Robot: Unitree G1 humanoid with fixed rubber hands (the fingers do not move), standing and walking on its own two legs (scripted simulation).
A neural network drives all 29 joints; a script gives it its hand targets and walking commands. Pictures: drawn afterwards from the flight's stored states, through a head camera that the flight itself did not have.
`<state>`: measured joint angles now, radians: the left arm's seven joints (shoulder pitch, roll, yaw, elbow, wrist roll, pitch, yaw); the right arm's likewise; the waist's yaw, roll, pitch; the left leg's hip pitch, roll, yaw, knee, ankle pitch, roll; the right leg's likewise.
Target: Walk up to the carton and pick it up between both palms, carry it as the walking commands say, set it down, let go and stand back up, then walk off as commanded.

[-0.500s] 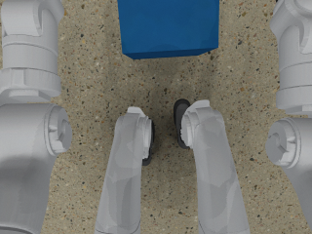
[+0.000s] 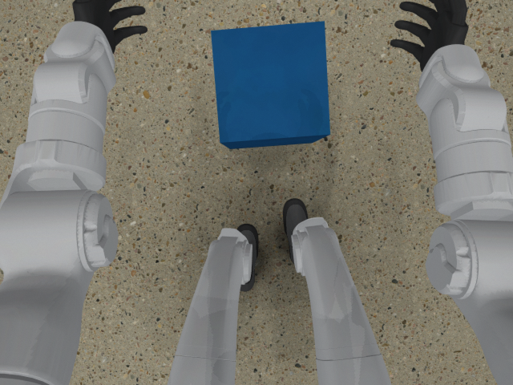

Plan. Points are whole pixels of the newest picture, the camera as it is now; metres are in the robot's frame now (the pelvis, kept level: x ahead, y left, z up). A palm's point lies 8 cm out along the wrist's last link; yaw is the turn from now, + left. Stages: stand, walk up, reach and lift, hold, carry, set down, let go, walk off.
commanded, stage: set down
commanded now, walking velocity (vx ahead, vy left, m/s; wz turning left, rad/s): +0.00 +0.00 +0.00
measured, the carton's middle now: (269, 95) +0.56 -0.02 -0.53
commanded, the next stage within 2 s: let go in 0.06 s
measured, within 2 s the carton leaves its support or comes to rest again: neither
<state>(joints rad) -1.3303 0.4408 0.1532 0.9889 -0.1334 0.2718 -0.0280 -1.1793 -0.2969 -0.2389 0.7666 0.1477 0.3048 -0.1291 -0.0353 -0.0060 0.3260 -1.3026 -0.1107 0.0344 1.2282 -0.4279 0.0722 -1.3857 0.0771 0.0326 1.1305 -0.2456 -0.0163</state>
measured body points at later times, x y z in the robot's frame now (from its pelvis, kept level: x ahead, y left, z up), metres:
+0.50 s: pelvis +0.09 +0.00 +0.07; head +0.34 -0.01 +0.45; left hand +0.49 +0.23 -0.05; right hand +0.43 -0.25 -0.05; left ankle +0.07 +0.07 -0.61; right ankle +0.14 -0.10 -0.61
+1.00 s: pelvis +0.09 +0.00 +0.11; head +0.14 +0.00 +0.56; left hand +0.30 +0.25 +0.04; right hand +0.26 -0.24 +0.03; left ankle +0.07 +0.07 -0.61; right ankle +0.14 -0.10 -0.61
